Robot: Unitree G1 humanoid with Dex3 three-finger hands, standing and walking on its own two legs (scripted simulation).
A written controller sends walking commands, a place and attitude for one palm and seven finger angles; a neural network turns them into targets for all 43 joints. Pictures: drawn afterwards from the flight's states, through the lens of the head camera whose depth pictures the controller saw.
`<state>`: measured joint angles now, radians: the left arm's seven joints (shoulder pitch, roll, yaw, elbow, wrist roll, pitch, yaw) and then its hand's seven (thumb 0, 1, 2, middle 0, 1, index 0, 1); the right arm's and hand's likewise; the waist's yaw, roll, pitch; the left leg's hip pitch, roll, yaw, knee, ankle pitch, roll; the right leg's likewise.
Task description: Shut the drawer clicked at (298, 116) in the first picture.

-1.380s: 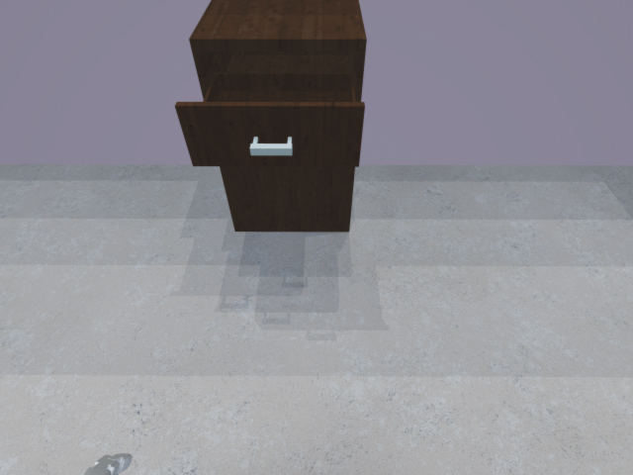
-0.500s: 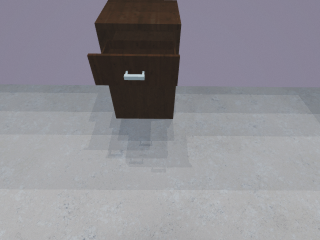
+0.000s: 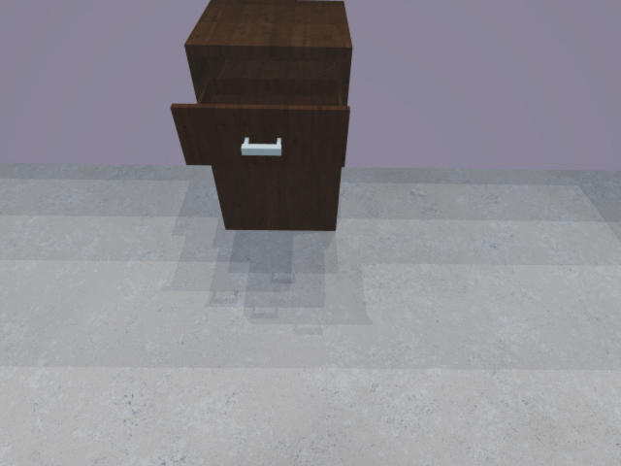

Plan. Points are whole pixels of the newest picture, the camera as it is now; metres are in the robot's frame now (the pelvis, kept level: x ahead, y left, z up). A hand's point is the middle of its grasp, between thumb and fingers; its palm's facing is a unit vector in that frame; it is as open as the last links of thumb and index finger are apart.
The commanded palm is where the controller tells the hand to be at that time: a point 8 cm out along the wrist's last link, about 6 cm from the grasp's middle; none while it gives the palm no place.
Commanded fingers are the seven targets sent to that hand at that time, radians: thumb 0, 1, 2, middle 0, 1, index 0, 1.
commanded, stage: look at it before walking up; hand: left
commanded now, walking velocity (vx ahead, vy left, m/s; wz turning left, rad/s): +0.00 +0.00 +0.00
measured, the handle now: (262, 145) +0.88 +0.18 -0.10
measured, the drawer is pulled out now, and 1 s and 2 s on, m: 0.30 0.30 0.30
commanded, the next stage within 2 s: walk to a spot facing it in 0.06 s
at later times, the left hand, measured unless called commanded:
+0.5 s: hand out of the picture +0.04 +0.19 -0.19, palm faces -0.06 -0.98 -0.19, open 7.4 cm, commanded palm none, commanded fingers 0.00 0.90 0.90 -0.20 -0.30 -0.20 -0.30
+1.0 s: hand (247, 446) +0.19 +0.11 -0.18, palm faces -0.02 -0.99 -0.12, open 7.3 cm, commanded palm none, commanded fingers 0.00 0.90 0.90 -0.20 -0.30 -0.20 -0.30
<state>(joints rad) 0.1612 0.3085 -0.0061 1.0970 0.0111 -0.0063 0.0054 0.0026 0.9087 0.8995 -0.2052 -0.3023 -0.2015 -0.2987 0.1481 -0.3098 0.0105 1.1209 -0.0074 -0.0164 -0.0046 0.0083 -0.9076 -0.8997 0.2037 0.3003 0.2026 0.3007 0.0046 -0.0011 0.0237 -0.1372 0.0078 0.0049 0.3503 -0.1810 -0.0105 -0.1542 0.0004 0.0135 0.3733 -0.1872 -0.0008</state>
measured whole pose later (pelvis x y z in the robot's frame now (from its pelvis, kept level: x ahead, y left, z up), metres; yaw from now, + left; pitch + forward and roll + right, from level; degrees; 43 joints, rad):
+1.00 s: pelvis +0.23 -0.03 -0.01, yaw -6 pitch -1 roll -2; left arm 0.41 0.09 0.02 1.12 0.03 -0.08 0.02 0.00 0.91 0.90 -0.20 -0.30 -0.20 -0.30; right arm 0.16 -0.16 -0.05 1.04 -0.01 -0.03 0.02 0.01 -0.91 -0.90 0.20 0.30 0.20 0.30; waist 0.02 0.01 0.02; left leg -0.58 0.11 0.10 0.86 -0.18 0.00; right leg 0.01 0.02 -0.12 0.32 -0.31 -0.02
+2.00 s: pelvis +0.31 +0.01 +0.00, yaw +0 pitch -2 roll -1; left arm 0.47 0.11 0.04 1.16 0.02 -0.03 0.03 0.00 0.91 0.90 -0.20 -0.30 -0.20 -0.30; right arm 0.36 -0.15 -0.08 1.11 -0.02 0.01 0.01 0.01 -0.91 -0.90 0.20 0.30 0.20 0.30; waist -0.01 0.00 -0.03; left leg -0.53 0.03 0.05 1.01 -0.22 0.00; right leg -0.02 0.03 -0.11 0.27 -0.22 -0.04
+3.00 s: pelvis +0.58 -0.03 -0.01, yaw -2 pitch +0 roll +1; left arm 0.19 0.15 0.04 1.05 0.02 -0.05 0.04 -0.02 0.95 0.90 -0.20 -0.30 -0.20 -0.30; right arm 0.28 -0.16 -0.05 1.09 -0.01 -0.01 -0.03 0.01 -0.91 -0.90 0.20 0.30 0.20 0.30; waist -0.03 0.04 0.04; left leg -0.44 0.07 0.07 1.05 -0.36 -0.03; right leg -0.27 0.02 -0.16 0.42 -0.17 -0.10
